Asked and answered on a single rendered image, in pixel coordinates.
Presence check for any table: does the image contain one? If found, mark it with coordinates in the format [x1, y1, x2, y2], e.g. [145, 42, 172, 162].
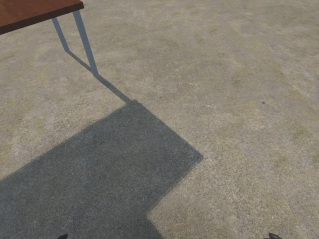
[0, 0, 99, 78]

